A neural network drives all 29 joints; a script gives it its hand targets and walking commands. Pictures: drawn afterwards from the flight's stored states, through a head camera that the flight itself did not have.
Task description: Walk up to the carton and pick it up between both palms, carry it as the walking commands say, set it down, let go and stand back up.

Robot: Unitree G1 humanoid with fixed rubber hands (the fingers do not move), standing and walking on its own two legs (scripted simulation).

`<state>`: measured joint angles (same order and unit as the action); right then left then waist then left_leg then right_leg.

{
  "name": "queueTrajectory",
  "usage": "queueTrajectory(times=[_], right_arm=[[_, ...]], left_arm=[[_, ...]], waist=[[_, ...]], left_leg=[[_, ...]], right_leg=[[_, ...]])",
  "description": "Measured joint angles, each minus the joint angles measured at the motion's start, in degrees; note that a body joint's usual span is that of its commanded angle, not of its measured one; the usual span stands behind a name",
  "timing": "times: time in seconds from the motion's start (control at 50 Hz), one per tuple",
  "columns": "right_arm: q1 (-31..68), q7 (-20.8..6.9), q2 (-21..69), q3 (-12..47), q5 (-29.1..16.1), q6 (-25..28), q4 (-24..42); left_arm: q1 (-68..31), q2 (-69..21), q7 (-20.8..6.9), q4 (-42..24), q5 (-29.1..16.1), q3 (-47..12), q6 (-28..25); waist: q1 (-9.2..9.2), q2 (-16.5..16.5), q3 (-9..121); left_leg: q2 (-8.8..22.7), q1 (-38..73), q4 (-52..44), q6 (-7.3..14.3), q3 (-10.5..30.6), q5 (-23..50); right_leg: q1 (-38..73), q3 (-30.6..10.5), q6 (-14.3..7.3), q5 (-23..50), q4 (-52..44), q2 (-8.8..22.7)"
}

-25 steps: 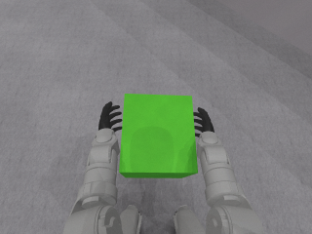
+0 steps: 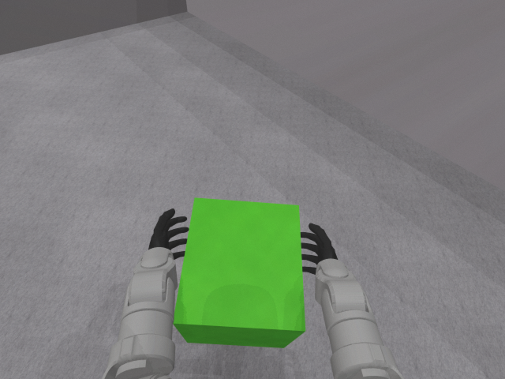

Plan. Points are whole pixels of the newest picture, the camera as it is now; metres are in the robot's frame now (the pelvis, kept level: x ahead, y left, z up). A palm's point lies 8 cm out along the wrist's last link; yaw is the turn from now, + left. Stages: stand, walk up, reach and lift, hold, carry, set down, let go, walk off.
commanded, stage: reach and lift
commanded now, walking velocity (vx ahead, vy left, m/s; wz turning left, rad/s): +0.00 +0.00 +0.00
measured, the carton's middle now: (241, 276) +0.32 +0.03 -0.07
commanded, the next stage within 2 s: hold in 1.42 s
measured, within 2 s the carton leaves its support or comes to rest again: neither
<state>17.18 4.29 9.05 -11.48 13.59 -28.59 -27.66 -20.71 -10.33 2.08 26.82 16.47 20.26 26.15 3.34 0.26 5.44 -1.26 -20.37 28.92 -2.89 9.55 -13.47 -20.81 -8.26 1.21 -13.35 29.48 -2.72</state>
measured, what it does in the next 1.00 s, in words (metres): stands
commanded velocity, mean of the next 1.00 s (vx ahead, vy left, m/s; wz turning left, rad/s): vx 0.00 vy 0.00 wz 0.00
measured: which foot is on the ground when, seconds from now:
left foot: down 0.00-1.00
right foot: down 0.00-1.00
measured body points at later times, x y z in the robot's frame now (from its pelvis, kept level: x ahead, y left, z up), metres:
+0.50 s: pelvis -0.01 +0.01 +0.00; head -0.08 +0.01 +0.45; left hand +0.30 +0.16 +0.06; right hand +0.30 -0.12 +0.05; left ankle +0.02 +0.15 -0.74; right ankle +0.02 -0.13 -0.74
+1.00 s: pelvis -0.01 +0.01 +0.01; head -0.07 +0.01 +0.45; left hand +0.31 +0.15 +0.06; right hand +0.30 -0.13 +0.04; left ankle +0.02 +0.15 -0.74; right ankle +0.02 -0.13 -0.74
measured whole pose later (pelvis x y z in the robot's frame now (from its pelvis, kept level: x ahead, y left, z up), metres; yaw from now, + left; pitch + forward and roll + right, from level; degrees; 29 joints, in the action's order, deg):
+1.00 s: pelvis -0.01 +0.01 +0.01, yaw +0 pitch -8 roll +0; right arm 20.7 2.1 8.6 -12.9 17.7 -44.7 -23.5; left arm -23.6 -11.4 3.4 23.6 19.0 17.7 41.3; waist -0.4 0.9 1.1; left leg -1.9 -5.0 25.5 -1.5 8.7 -12.9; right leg -4.8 -7.9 1.9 -12.8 25.1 -1.2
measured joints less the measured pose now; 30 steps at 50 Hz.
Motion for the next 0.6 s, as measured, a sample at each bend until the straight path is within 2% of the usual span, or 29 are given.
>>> queueTrajectory(times=[0.18,0.32,0.52,0.6], right_arm=[[2.2,-0.2,-0.6,-0.8,1.2,-6.2,1.0],[0.7,-1.0,-0.1,0.2,0.8,-11.0,4.3],[6.4,-2.1,-1.1,-1.7,4.1,-15.4,1.0],[6.5,-1.0,-1.5,-1.2,3.7,-15.5,0.7]], left_arm=[[-1.4,-0.5,0.4,-1.6,1.6,-1.5,6.0],[-0.5,-0.2,1.1,-4.3,0.9,-2.7,10.9],[-3.6,-1.3,3.6,-1.8,1.3,-1.4,13.6],[-4.1,-1.6,5.3,-1.7,1.0,-2.5,14.3]], waist=[[-0.69,0.1,-2.1],[-1.28,0.4,-2.9],[-2.86,0.6,-4.8],[-3.36,0.6,-4.7]], left_leg=[[-0.2,6.2,-0.3,0.4,0.1,-0.2],[-0.2,11.2,-1.5,0.7,-0.1,0.0],[-0.7,13.9,-1.0,1.1,-0.1,0.1],[-0.6,14.1,-1.2,1.2,-0.5,0.1]], right_leg=[[6.7,0.3,0.2,0.0,-1.0,0.4],[12.0,0.3,0.4,0.4,-2.9,0.7],[14.9,0.6,0.7,0.3,-2.7,1.2],[15.1,0.3,0.8,0.5,-2.9,1.2]])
